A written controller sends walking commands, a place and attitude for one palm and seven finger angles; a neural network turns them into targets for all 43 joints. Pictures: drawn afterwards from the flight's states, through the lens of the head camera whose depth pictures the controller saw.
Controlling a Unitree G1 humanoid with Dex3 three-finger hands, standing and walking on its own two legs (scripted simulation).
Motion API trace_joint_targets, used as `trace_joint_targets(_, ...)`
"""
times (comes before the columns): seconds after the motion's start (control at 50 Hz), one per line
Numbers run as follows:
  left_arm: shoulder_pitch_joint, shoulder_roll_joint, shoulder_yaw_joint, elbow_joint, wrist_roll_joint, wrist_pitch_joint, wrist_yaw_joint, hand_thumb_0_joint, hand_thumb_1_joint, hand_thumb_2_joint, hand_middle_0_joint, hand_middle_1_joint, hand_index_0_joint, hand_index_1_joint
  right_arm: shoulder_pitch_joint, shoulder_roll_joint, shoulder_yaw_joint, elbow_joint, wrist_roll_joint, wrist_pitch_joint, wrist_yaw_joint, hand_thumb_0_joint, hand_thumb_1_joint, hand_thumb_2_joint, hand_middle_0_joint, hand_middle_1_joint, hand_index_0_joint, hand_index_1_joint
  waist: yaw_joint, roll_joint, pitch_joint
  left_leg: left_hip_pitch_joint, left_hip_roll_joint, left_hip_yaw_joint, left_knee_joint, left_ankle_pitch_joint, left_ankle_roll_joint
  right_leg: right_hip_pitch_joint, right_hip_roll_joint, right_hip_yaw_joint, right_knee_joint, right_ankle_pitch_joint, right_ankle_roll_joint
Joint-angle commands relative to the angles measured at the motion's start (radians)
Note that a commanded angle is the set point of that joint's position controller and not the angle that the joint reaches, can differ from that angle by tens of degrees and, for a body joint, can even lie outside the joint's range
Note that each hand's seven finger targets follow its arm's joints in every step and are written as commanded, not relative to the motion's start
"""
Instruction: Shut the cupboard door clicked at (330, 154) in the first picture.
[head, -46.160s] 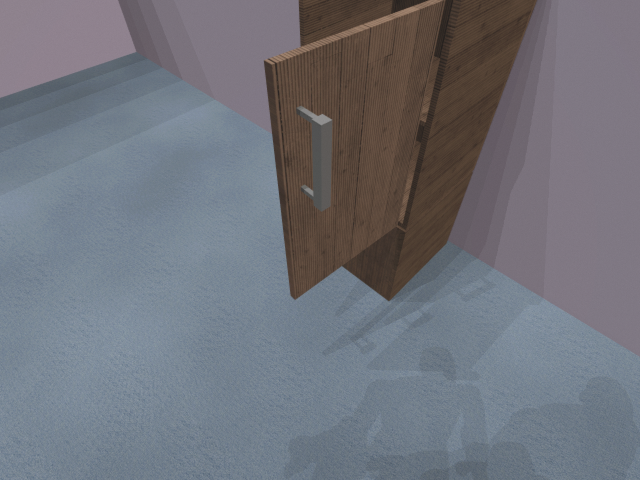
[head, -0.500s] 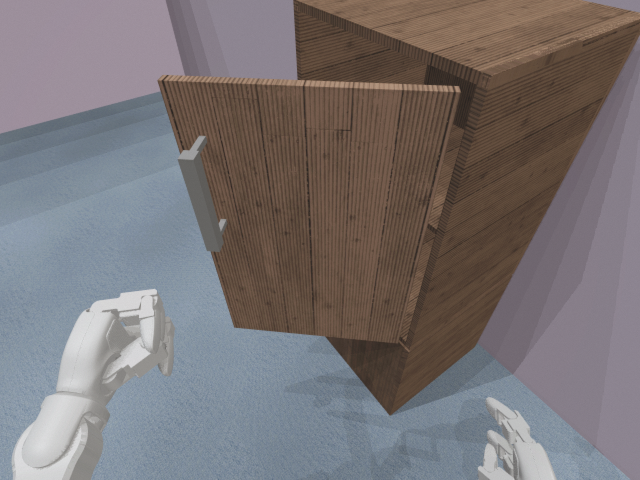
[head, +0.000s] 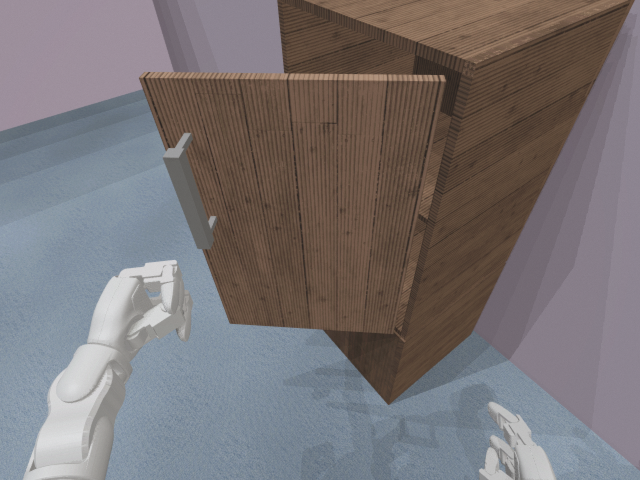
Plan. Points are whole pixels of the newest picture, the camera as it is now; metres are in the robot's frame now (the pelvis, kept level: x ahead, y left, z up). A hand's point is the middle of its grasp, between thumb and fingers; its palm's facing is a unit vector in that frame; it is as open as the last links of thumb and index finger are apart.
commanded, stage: bring the fist close to the handle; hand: left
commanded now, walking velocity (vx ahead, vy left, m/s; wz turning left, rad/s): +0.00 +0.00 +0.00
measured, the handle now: (196, 194) +0.49 +0.22 +0.10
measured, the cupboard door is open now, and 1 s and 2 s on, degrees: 48 48 40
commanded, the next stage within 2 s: push the door shut along its arc in 1.00 s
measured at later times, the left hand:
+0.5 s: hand (199, 250) +0.37 +0.18 +0.11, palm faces -0.04 -1.00 -0.02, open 3.1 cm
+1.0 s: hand (213, 245) +0.39 +0.17 +0.10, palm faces -0.03 -1.00 -0.03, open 3.1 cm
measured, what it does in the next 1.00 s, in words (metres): stands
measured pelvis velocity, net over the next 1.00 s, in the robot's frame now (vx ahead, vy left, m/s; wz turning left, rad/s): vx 0.01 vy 0.01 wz -0.02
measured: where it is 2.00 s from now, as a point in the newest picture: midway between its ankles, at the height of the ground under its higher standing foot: outside the picture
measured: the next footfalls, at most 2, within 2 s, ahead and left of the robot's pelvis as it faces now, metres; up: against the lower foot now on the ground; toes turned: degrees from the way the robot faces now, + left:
none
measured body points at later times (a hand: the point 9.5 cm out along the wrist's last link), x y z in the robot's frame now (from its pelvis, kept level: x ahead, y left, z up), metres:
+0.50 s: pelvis +0.01 +0.02 +0.00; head +0.02 +0.01 +0.45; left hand +0.36 +0.23 +0.12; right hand +0.15 -0.23 -0.09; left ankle +0.03 +0.12 -0.71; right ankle +0.00 -0.11 -0.71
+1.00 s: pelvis +0.01 +0.01 +0.00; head +0.03 +0.00 +0.45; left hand +0.38 +0.22 +0.11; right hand +0.12 -0.25 -0.10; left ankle +0.03 +0.12 -0.71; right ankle +0.00 -0.11 -0.71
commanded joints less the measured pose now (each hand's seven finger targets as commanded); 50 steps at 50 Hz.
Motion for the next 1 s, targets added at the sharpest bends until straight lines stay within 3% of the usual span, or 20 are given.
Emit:
trace_joint_targets(0.0,-0.318,0.217,0.151,-0.208,-0.012,-0.097,0.038,0.000,0.900,0.900,-1.300,-1.500,-1.300,-1.500,-0.105,-0.103,-0.052,-0.162,0.002,-0.040,-0.009,0.000,-0.900,-0.900,0.200,0.300,0.200,0.300,0.017,-0.041,-0.168,0.103,-0.014,0.011,-0.105,0.149,0.032,0.026,-0.012,0.024,-0.140,0.201,0.006)
trace_joint_targets(0.1,-0.392,0.157,0.069,-0.185,0.011,-0.134,0.043,0.000,0.900,0.900,-1.300,-1.500,-1.300,-1.500,-0.082,-0.103,-0.055,-0.141,0.002,-0.040,0.000,0.000,-0.900,-0.900,0.200,0.300,0.200,0.300,-0.007,0.036,-0.192,0.158,-0.005,0.003,-0.107,0.181,0.027,-0.004,-0.001,0.000,-0.116,0.244,-0.004)
trace_joint_targets(0.12,-0.367,0.160,0.068,-0.148,0.013,-0.127,0.039,0.000,0.900,0.900,-1.300,-1.500,-1.300,-1.500,-0.072,-0.111,-0.058,-0.140,-0.001,-0.038,0.002,0.000,-0.900,-0.900,0.200,0.300,0.200,0.300,-0.008,-0.030,-0.195,0.143,-0.003,-0.002,-0.102,0.181,0.031,0.004,0.000,0.001,-0.120,0.246,-0.001)
trace_joint_targets(0.2,-0.436,0.128,0.031,-0.045,0.016,-0.074,0.028,0.000,0.900,0.900,-1.300,-1.500,-1.300,-1.500,-0.063,-0.119,-0.060,-0.132,0.009,-0.016,-0.001,0.000,-0.900,-0.900,0.200,0.300,0.200,0.300,-0.023,-0.056,-0.140,0.114,-0.002,-0.008,-0.116,0.132,0.029,-0.036,-0.001,-0.009,-0.132,0.210,0.002)
trace_joint_targets(0.24,-0.496,0.157,0.048,-0.010,0.026,-0.058,0.042,0.000,0.900,0.900,-1.300,-1.500,-1.300,-1.500,-0.065,-0.125,-0.057,-0.129,0.009,-0.001,-0.002,0.000,-0.900,-0.900,0.200,0.300,0.200,0.300,-0.025,-0.062,-0.126,0.099,-0.001,-0.013,-0.124,0.108,0.030,-0.045,-0.002,-0.008,-0.136,0.173,0.000)
trace_joint_targets(0.3,-0.635,0.170,0.059,-0.032,0.040,-0.071,0.077,0.000,0.900,0.900,-1.300,-1.500,-1.300,-1.500,-0.066,-0.121,-0.057,-0.128,0.003,0.010,-0.003,0.000,-0.900,-0.900,0.200,0.300,0.200,0.300,-0.027,-0.014,-0.183,0.143,0.002,-0.024,-0.124,0.127,0.024,-0.048,0.000,-0.014,-0.119,0.179,-0.007)
trace_joint_targets(0.32,-0.654,0.204,0.086,-0.043,0.046,-0.086,0.093,0.000,0.900,0.900,-1.300,-1.500,-1.300,-1.500,-0.059,-0.126,-0.060,-0.122,-0.004,0.014,-0.003,0.000,-0.900,-0.900,0.200,0.300,0.200,0.300,-0.028,-0.042,-0.221,0.155,0.005,-0.023,-0.113,0.152,0.027,-0.033,0.002,-0.010,-0.113,0.197,-0.006)
trace_joint_targets(0.36,-0.664,0.173,0.065,-0.078,0.055,-0.119,0.108,0.000,0.900,0.900,-1.300,-1.500,-1.300,-1.500,-0.061,-0.116,-0.059,-0.132,-0.006,0.017,0.005,0.000,-0.900,-0.900,0.200,0.300,0.200,0.300,-0.018,0.005,-0.295,0.202,0.007,-0.021,-0.106,0.227,0.021,-0.012,0.001,-0.014,-0.090,0.258,-0.012)
trace_joint_targets(0.4,-0.699,0.171,0.062,-0.039,0.059,-0.136,0.116,0.000,0.900,0.900,-1.300,-1.500,-1.300,-1.500,-0.048,-0.115,-0.060,-0.114,-0.008,0.022,0.009,0.000,-0.900,-0.900,0.200,0.300,0.200,0.300,-0.026,0.023,-0.300,0.213,0.011,-0.020,-0.096,0.255,0.014,-0.025,0.004,-0.018,-0.081,0.282,-0.012)
trace_joint_targets(0.42,-0.681,0.193,0.078,0.005,0.065,-0.137,0.120,0.000,0.900,0.900,-1.300,-1.500,-1.300,-1.500,-0.038,-0.121,-0.063,-0.104,-0.011,0.028,0.010,0.000,-0.900,-0.900,0.200,0.300,0.200,0.300,-0.028,-0.011,-0.292,0.197,0.014,-0.018,-0.090,0.261,0.018,-0.019,0.006,-0.014,-0.084,0.290,-0.011)
trace_joint_targets(0.48,-0.664,0.144,0.042,0.113,0.070,-0.113,0.110,0.000,0.900,0.900,-1.300,-1.500,-1.300,-1.500,-0.032,-0.121,-0.065,-0.102,-0.004,0.046,0.019,0.000,-0.900,-0.900,0.200,0.300,0.200,0.300,-0.030,-0.015,-0.236,0.160,0.012,-0.014,-0.098,0.235,0.016,-0.039,0.005,-0.018,-0.090,0.284,-0.010)
trace_joint_targets(0.52,-0.663,0.183,0.075,0.221,0.075,-0.082,0.108,0.000,0.900,0.900,-1.300,-1.500,-1.300,-1.500,-0.014,-0.135,-0.067,-0.092,-0.002,0.068,0.017,0.000,-0.900,-0.900,0.200,0.300,0.200,0.300,-0.033,-0.083,-0.192,0.110,0.010,-0.013,-0.102,0.201,0.020,-0.038,0.006,-0.017,-0.104,0.265,-0.008)
trace_joint_targets(0.54,-0.725,0.148,0.035,0.223,0.076,-0.073,0.102,0.000,0.900,0.900,-1.300,-1.500,-1.300,-1.500,-0.018,-0.132,-0.065,-0.097,0.002,0.075,0.017,0.000,-0.900,-0.900,0.200,0.300,0.200,0.300,-0.050,-0.077,-0.180,0.104,0.009,-0.009,-0.104,0.194,0.023,-0.052,0.002,-0.015,-0.106,0.265,-0.005)
trace_joint_targets(0.58,-0.790,0.139,0.026,0.214,0.077,-0.070,0.104,0.000,0.900,0.900,-1.300,-1.500,-1.300,-1.500,-0.017,-0.130,-0.068,-0.104,0.003,0.085,0.017,0.000,-0.900,-0.900,0.200,0.300,0.200,0.300,-0.050,-0.040,-0.205,0.125,0.008,-0.012,-0.101,0.197,0.021,-0.060,0.002,-0.014,-0.104,0.261,-0.008)
trace_joint_targets(0.62,-0.764,0.185,0.078,0.186,0.072,-0.092,0.111,0.000,0.900,0.900,-1.300,-1.500,-1.300,-1.500,-0.008,-0.134,-0.073,-0.113,-0.006,0.089,0.020,0.000,-0.900,-0.900,0.200,0.300,0.200,0.300,-0.024,-0.045,-0.276,0.151,0.008,-0.009,-0.090,0.246,0.021,-0.014,0.004,-0.009,-0.096,0.304,-0.011)
trace_joint_targets(0.68,-0.790,0.185,0.080,0.113,0.068,-0.150,0.114,0.000,0.900,0.900,-1.300,-1.500,-1.300,-1.500,-0.009,-0.124,-0.076,-0.119,-0.008,0.091,0.025,0.000,-0.900,-0.900,0.200,0.300,0.200,0.300,-0.023,-0.026,-0.345,0.194,0.010,-0.003,-0.075,0.307,0.020,0.006,0.007,-0.006,-0.076,0.362,-0.012)
trace_joint_targets(0.76,-0.761,0.184,0.078,0.136,0.080,-0.180,0.122,0.000,0.900,0.900,-1.300,-1.500,-1.300,-1.500,-0.002,-0.123,-0.078,-0.111,-0.008,0.099,0.029,0.000,-0.900,-0.900,0.200,0.300,0.200,0.300,-0.026,-0.025,-0.300,0.162,0.010,0.003,-0.077,0.294,0.023,-0.001,0.011,-0.004,-0.075,0.360,-0.009)
trace_joint_targets(0.82,-0.722,0.204,0.091,0.175,0.087,-0.161,0.119,0.000,0.900,0.900,-1.300,-1.500,-1.300,-1.500,0.000,-0.131,-0.080,-0.109,-0.007,0.111,0.030,0.000,-0.900,-0.900,0.200,0.300,0.200,0.300,-0.022,-0.032,-0.267,0.136,0.006,0.008,-0.084,0.256,0.025,0.004,0.009,-0.002,-0.087,0.334,-0.009)
trace_joint_targets(0.9,-0.768,0.167,0.057,0.203,0.076,-0.130,0.110,0.000,0.900,0.900,-1.300,-1.500,-1.300,-1.500,-0.012,-0.128,-0.078,-0.112,0.001,0.121,0.025,0.000,-0.900,-0.900,0.200,0.300,0.200,0.300,-0.043,-0.043,-0.217,0.121,0.004,0.011,-0.095,0.201,0.029,-0.025,0.008,0.002,-0.110,0.300,-0.005)
trace_joint_targets(0.98,-0.794,0.157,0.049,0.143,0.065,-0.156,0.110,0.000,0.900,0.900,-1.300,-1.500,-1.300,-1.500,-0.020,-0.125,-0.078,-0.122,0.000,0.116,0.021,0.000,-0.900,-0.900,0.200,0.300,0.200,0.300,-0.039,-0.050,-0.282,0.153,0.002,0.012,-0.092,0.204,0.031,-0.003,0.009,0.004,-0.107,0.302,-0.005)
